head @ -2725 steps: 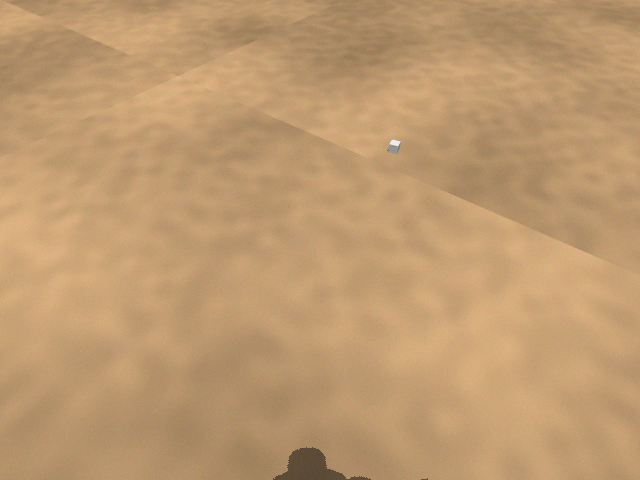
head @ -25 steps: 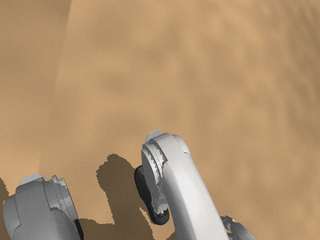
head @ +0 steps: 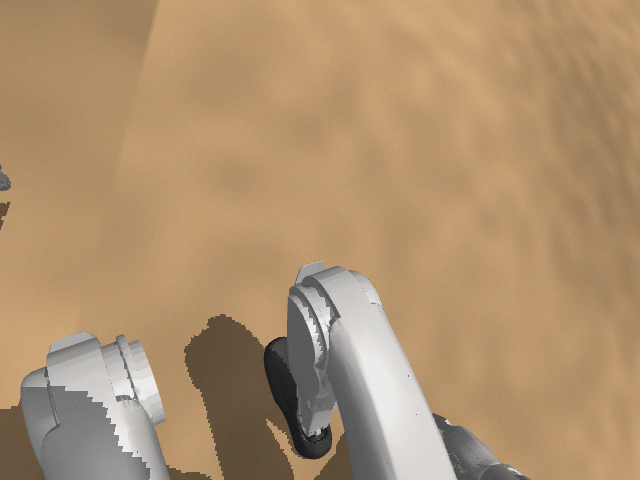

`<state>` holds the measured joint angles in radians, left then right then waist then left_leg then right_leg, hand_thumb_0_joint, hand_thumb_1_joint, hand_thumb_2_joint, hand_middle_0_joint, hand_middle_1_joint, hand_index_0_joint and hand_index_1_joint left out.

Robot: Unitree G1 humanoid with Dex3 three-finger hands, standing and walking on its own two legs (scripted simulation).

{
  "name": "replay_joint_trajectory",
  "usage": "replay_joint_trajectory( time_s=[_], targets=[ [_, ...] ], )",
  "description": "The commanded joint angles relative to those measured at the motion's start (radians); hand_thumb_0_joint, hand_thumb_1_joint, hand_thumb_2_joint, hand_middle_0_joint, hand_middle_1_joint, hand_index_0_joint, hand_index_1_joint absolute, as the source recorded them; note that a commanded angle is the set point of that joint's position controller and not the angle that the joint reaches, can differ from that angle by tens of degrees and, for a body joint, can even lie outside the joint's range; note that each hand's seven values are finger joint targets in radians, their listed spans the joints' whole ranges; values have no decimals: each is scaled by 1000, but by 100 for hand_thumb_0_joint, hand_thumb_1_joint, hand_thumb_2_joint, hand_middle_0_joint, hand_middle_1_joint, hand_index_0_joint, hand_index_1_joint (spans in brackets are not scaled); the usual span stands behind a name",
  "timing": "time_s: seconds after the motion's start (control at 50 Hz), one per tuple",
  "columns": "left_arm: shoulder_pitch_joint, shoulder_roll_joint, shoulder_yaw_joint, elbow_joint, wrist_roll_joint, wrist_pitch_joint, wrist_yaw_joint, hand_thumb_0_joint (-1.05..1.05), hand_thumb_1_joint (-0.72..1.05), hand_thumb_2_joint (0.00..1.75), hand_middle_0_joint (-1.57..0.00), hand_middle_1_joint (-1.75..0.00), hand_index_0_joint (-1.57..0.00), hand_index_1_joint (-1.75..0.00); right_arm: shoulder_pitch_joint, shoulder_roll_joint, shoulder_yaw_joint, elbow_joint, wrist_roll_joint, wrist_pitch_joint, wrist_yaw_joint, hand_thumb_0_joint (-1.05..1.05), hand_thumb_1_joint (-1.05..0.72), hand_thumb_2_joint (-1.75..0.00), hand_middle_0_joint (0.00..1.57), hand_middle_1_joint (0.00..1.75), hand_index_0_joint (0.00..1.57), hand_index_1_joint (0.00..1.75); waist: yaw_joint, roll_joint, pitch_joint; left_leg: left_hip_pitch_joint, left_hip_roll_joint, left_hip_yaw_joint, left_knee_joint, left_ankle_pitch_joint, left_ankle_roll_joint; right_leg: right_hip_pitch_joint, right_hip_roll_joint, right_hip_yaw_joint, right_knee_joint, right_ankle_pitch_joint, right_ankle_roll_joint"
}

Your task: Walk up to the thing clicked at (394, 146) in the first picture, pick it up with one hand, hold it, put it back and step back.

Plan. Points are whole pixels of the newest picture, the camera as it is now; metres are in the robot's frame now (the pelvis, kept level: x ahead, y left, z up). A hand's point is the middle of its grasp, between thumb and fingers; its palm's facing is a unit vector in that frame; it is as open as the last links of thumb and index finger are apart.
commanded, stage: rest palm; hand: left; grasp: from above
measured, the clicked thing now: out of the picture +0.48 +0.30 -0.28
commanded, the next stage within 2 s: close in 1.10 s
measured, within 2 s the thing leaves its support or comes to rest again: neither
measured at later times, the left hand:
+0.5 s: hand out of the picture +0.45 +0.28 -0.25, palm faces -0.53 -0.06 -0.85, open 14.0 cm
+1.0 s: hand out of the picture +0.46 +0.28 -0.24, palm faces -0.46 -0.06 -0.88, open 14.1 cm
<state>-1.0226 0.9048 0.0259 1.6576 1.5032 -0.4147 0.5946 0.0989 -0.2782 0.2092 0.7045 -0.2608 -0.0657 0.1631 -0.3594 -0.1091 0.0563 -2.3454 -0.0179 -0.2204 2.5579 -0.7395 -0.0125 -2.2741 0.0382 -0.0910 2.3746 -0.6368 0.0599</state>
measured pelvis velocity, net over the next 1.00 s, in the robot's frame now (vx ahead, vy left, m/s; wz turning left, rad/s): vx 0.00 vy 0.01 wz -0.03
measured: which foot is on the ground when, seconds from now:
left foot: down 0.00-1.00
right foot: down 0.00-1.00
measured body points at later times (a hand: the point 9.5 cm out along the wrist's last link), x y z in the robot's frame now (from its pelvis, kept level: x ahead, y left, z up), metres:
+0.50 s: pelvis +0.00 +0.00 +0.00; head +0.27 +0.12 +0.34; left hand +0.47 +0.28 -0.20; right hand +0.03 -0.25 -0.06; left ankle +0.06 +0.12 -0.27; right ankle +0.12 -0.13 -0.27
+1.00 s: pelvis +0.00 +0.01 +0.00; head +0.27 +0.13 +0.34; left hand +0.48 +0.28 -0.19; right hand +0.06 -0.26 -0.05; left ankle +0.06 +0.12 -0.27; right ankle +0.12 -0.13 -0.27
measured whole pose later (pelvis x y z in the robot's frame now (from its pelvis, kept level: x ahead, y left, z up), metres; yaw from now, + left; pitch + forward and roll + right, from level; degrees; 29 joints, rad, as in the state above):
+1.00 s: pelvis +0.00 +0.01 +0.00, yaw -2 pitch +29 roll -15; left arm -1.09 0.94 0.05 1.75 1.40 -0.24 0.62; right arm 0.07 -0.33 0.26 0.66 -0.26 -0.21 0.23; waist -0.42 -0.11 0.12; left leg -2.36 -0.01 -0.24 2.57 -0.74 0.01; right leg -2.27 0.05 -0.11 2.36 -0.62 0.07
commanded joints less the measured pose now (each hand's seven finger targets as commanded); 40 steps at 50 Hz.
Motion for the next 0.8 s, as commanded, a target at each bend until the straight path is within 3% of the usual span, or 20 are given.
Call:
replay_joint_trajectory(
  time_s=[0.0, 0.04, 0.08, 0.18, 0.24, 0.26, 0.3, 0.34, 0.38, 0.4, 0.44, 0.46, 0.52, 0.56, 0.6, 0.64, 0.7, 0.78],
  targets=[
    [-337, 158, -2, -68, -8, 62, 115, 0, -47, 96, -7, -94, -8, -93, 151, -326, -93, 14, -15, -33, -1, 0, -91, -90, 20, 30, 20, 30, -55, 512, -557, 487, 14, 115, -303, 183, 19, 242, 39, -147, -171, 175, -87],
    [-335, 127, -23, -27, -17, 108, 120, 0, -46, 95, -7, -94, -8, -93, 153, -329, -90, 32, -17, -45, 9, 0, -91, -90, 20, 30, 20, 30, -63, 511, -539, 482, 16, 109, -309, 171, 18, 217, 40, -151, -175, 166, -84],
    [-362, 190, 24, -46, -30, 138, 120, 0, -48, 97, -6, -95, -7, -94, 157, -353, -91, 4, -11, -61, 14, 0, -91, -90, 20, 30, 20, 30, -69, 514, -566, 494, 19, 98, -309, 201, 19, 244, 28, -150, -162, 205, -80],
    [-339, 202, 60, 11, -81, 182, 56, 0, -47, 96, -6, -96, -7, -94, 164, -353, -80, -10, 0, -81, 28, 0, -91, -90, 20, 30, 20, 30, -84, 489, -556, 441, 17, 89, -301, 189, 25, 276, 24, -152, -157, 206, -76],
    [-319, 203, 45, -8, -107, 168, -8, 0, -48, 96, -7, -96, -7, -95, 160, -355, -76, -27, 4, -90, 29, 0, -92, -91, 20, 30, 20, 30, -82, 492, -555, 437, 13, 94, -287, 168, 29, 306, 25, -148, -162, 194, -77],
    [-304, 238, 69, -19, -116, 159, -20, 0, -48, 97, -7, -95, -7, -94, 178, -350, -68, -32, 7, -82, 26, 0, -92, -91, 20, 30, 20, 30, -69, 487, -578, 448, 14, 85, -305, 188, 25, 328, 24, -153, -171, 200, -78],
    [-278, 222, 49, -54, -124, 134, -51, 0, -49, 97, -7, -95, -7, -94, 184, -345, -61, -40, 10, -74, 25, 0, -92, -91, 20, 30, 20, 30, -69, 485, -590, 459, 14, 92, -285, 229, 23, 363, 28, -151, -170, 235, -79],
    [-279, 233, 50, -97, -127, 102, -67, 0, -48, 97, -7, -95, -7, -94, 202, -351, -57, -46, 6, -64, 23, 0, -92, -91, 20, 30, 20, 30, -78, 499, -608, 479, 14, 93, -273, 279, 17, 394, 29, -158, -175, 266, -82],
    [-261, 259, 60, -131, -127, 70, -70, 0, -50, 98, -7, -94, -7, -93, 201, -362, -59, -55, 13, -58, 19, 0, -92, -91, 20, 30, 20, 30, -59, 516, -603, 500, 15, 89, -272, 297, 9, 385, 29, -161, -176, 265, -89],
    [-260, 247, 50, -143, -118, 55, -71, 0, -49, 97, -7, -93, -8, -93, 214, -356, -53, -57, 7, -52, 21, 0, -92, -91, 20, 30, 20, 30, -74, 517, -604, 517, 19, 89, -262, 320, 7, 400, 31, -164, -176, 284, -85],
    [-259, 273, 57, -158, -110, 24, -54, 0, -49, 97, -7, -93, -7, -93, 207, -354, -47, -56, 8, -45, 18, 0, -92, -91, 20, 30, 20, 30, -61, 510, -618, 506, 18, 93, -262, 300, 11, 411, 38, -162, -181, 272, -85],
    [-252, 268, 63, -165, -105, 12, -43, 0, -48, 98, -7, -93, -7, -93, 215, -352, -45, -61, 3, -44, 20, 0, -91, -91, 20, 30, 20, 30, -71, 519, -602, 525, 20, 94, -260, 316, 8, 412, 34, -164, -178, 284, -83],
    [-254, 251, 41, -148, -79, -11, -5, 0, -50, 100, -7, -91, -6, -92, 195, -349, -34, -58, -15, -49, 25, 0, -91, -91, 20, 30, 20, 30, -79, 516, -575, 536, 25, 91, -251, 299, 6, 381, 37, -172, -170, 269, -78],
    [-242, 257, 34, -146, -64, -9, 30, 0, -51, 100, -7, -91, -6, -92, 178, -349, -34, -48, -20, -58, 27, 0, -91, -91, 20, 30, 20, 30, -69, 535, -569, 536, 27, 93, -264, 281, 8, 380, 42, -166, -174, 259, -77],
    [-253, 235, 14, -142, -51, 10, 64, 0, -51, 100, -7, -92, -6, -93, 168, -358, -44, -35, -31, -69, 30, 0, -91, -91, 20, 30, 20, 30, -72, 524, -572, 540, 30, 93, -271, 258, 11, 359, 47, -169, -175, 247, -74],
    [-268, 176, -29, -101, -65, 36, 92, 0, -51, 100, -6, -93, -6, -93, 164, -361, -46, 2, -33, -82, 36, 0, -91, -91, 20, 30, 20, 30, -81, 522, -531, 501, 28, 86, -285, 202, 13, 323, 51, -171, -186, 198, -78],
    [-283, 157, -58, -86, -63, 86, 124, 0, -51, 101, -6, -93, -5, -94, 154, -370, -44, 20, -28, -100, 42, 0, -91, -90, 20, 30, 20, 30, -79, 501, -526, 488, 29, 85, -293, 187, 18, 309, 57, -165, -197, 191, -81],
    [-319, 177, -29, -54, -90, 145, 133, 0, -51, 99, -6, -94, -6, -94, 146, -386, -49, 9, -12, -127, 56, 0, -91, -91, 20, 30, 20, 30, -87, 514, -525, 490, 32, 63, -307, 203, 12, 288, 39, -169, -170, 215, -80]
  ],
)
